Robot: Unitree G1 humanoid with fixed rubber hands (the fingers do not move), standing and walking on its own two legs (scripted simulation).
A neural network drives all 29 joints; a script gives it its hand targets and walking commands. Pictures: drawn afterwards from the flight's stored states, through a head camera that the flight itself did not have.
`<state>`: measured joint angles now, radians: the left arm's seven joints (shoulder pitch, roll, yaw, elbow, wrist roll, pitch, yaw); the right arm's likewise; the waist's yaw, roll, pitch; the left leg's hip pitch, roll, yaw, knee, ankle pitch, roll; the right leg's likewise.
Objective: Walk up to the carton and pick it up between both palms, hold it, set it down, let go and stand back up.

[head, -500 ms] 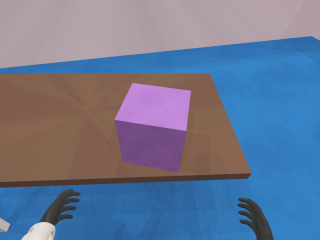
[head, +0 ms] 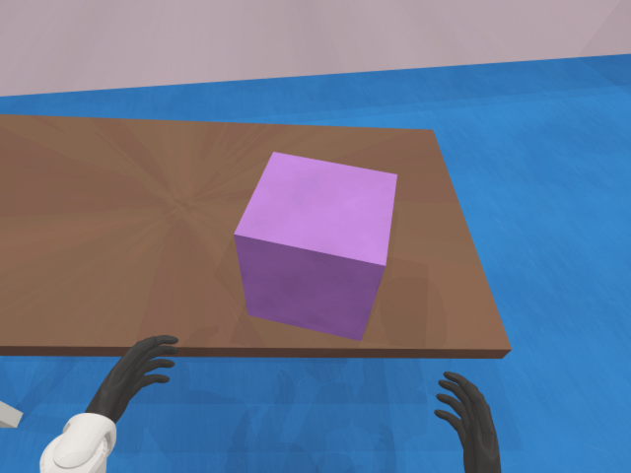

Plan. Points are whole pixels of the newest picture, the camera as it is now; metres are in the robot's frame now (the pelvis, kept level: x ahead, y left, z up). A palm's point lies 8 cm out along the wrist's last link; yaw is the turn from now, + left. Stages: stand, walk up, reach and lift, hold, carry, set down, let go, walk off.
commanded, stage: reach and lift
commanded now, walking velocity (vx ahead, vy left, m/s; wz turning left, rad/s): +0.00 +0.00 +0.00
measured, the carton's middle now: (318, 249) +0.46 +0.05 -0.03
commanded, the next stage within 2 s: none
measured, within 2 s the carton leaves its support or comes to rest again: neither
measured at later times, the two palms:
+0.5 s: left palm (121, 363) +0.24 +0.27 +0.00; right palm (465, 396) +0.23 -0.14 +0.01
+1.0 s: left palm (138, 290) +0.31 +0.26 +0.06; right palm (464, 327) +0.30 -0.14 +0.05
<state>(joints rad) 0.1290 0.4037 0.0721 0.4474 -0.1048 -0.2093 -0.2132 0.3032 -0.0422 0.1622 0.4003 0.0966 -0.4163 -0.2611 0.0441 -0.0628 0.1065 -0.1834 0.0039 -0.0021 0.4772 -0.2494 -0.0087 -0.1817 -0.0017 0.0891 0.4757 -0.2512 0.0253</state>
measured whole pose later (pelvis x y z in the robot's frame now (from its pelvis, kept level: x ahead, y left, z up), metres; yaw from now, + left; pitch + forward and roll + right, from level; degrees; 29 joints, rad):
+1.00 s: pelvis +0.01 +0.00 +0.00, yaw +0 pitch -2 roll +0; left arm -0.18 0.40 0.06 0.36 -0.20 0.04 -0.20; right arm -0.06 -0.03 0.12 0.27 0.14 -0.09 -0.35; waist 0.04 -0.05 0.04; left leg -0.18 0.00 0.00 0.48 -0.27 -0.01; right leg -0.18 0.00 0.09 0.47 -0.27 0.03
